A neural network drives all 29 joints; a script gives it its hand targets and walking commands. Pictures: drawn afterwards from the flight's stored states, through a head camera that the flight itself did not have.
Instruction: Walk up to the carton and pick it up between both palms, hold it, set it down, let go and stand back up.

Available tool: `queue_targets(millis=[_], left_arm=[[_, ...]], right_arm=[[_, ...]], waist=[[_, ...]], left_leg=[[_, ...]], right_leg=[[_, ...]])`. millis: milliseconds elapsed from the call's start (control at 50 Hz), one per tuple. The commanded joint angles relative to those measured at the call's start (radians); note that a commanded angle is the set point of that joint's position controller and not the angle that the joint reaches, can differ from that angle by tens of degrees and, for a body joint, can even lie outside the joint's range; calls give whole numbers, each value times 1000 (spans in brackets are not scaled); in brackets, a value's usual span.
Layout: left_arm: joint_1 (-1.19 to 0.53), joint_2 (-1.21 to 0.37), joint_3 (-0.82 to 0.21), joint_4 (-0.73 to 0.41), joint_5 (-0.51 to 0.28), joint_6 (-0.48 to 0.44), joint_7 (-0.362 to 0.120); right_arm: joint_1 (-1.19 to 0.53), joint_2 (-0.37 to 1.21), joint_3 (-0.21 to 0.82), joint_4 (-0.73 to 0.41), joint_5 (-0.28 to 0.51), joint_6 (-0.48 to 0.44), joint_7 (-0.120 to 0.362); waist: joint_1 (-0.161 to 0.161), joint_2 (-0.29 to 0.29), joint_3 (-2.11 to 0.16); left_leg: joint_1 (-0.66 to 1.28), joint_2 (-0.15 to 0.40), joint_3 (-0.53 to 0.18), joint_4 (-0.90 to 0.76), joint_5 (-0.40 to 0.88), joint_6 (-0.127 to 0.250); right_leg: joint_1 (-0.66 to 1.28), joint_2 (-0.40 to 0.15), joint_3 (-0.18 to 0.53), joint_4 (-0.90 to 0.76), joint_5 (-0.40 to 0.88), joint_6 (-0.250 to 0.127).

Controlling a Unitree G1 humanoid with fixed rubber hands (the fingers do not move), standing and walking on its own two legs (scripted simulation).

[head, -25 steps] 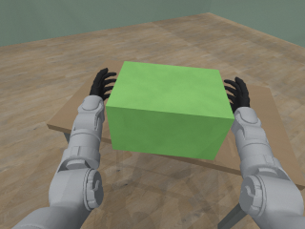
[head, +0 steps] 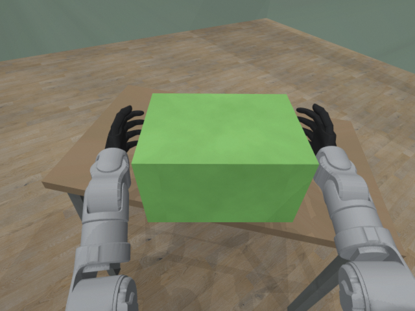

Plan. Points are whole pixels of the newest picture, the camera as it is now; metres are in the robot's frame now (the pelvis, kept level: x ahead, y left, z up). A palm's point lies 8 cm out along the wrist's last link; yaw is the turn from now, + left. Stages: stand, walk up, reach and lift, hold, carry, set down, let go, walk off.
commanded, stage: reach and lift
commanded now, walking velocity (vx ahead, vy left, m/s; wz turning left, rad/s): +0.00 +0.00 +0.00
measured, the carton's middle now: (220, 155) +0.39 -0.01 +0.11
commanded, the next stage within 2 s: hold in 0.28 s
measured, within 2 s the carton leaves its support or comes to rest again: neither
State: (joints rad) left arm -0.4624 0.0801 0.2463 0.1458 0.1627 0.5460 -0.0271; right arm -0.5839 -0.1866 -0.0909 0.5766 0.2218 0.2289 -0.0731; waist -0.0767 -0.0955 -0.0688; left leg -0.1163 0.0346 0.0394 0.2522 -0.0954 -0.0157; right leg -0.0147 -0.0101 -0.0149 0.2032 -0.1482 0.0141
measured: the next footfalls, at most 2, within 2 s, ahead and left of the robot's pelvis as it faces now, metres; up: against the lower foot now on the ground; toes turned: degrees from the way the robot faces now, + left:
none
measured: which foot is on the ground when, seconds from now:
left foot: down 0.00-1.00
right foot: down 0.00-1.00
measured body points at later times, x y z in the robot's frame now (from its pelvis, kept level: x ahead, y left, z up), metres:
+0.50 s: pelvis +0.01 -0.01 +0.00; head -0.05 +0.02 +0.44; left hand +0.35 +0.21 +0.18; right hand +0.37 -0.19 +0.19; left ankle +0.03 +0.13 -0.75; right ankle -0.02 -0.13 -0.75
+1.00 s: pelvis -0.01 +0.00 +0.00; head -0.08 +0.02 +0.44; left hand +0.34 +0.21 +0.21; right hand +0.36 -0.19 +0.21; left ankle +0.03 +0.13 -0.75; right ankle -0.02 -0.13 -0.75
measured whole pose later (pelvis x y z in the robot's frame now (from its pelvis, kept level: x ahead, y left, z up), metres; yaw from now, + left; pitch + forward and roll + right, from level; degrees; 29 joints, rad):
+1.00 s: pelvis -0.01 +0.00 +0.00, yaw +1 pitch -6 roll +0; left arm -0.57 0.07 0.36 0.06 0.24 0.74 -0.12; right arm -0.67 -0.18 -0.08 0.49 0.20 0.41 -0.11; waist -0.06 -0.05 -0.05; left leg -0.08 0.03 0.03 0.28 -0.10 -0.02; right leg 0.01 -0.01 -0.03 0.26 -0.17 0.01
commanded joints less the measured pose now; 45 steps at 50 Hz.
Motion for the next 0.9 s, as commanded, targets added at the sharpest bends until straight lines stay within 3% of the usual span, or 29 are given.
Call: queue_targets(millis=[0, 100, 160, 260, 420, 500, 520, 540, 720, 880], left_arm=[[-609, -437, -474, -250, -110, -35, -122], [-524, -365, -351, -180, -61, 30, -171], [-534, -386, -350, -241, -72, 41, -183], [-534, -385, -388, -324, -94, 58, -185], [-557, -372, -372, -284, -73, 104, -204], [-594, -387, -400, -342, -96, 105, -202], [-598, -378, -394, -345, -93, 104, -201], [-583, -389, -402, -336, -93, 107, -203], [-634, -362, -312, -223, -59, 130, -210], [-679, -386, -319, -193, -74, 130, -202]], right_arm=[[-657, 475, 387, -422, 95, -16, 142], [-624, 438, 359, -425, 77, 42, 125], [-617, 460, 389, -458, 82, 54, 112], [-606, 459, 429, -541, 103, 65, 95], [-607, 434, 380, -480, 87, 115, 97], [-632, 435, 386, -513, 106, 114, 101], [-640, 445, 393, -515, 113, 113, 100], [-629, 446, 396, -513, 110, 116, 97], [-698, 447, 353, -424, 89, 141, 116], [-783, 474, 362, -436, 84, 127, 127]], waist=[[-11, 160, -386], [19, 79, -277], [17, 62, -325], [5, 76, -374], [-9, 106, -249], [-18, 144, -317], [-7, 149, -335], [-21, 145, -321], [21, 107, -227], [29, 78, -293]], left_leg=[[320, -72, 5, 52, 351, -36], [255, -74, 17, 8, 196, 0], [272, -74, 18, 19, 256, 0], [328, -79, 12, 45, 359, -19], [266, -69, 15, 19, 209, -15], [298, -70, 9, 43, 286, -33], [305, -69, 7, 51, 295, -31], [301, -75, 4, 57, 301, -34], [216, -67, 18, 5, 83, 1], [239, -65, 19, 22, 122, 3]], right_leg=[[-34, 68, -46, -8, 337, 16], [-2, 57, -34, -19, 270, 32], [33, 60, -36, -2, 342, 31], [48, 71, -46, 16, 438, 41], [-13, 64, -42, -3, 253, 32], [0, 66, -43, 14, 313, 24], [12, 63, -37, 13, 336, 25], [9, 60, -37, 20, 346, 28], [-22, 50, -37, 2, 136, 24], [-24, 56, -38, 12, 152, 25]])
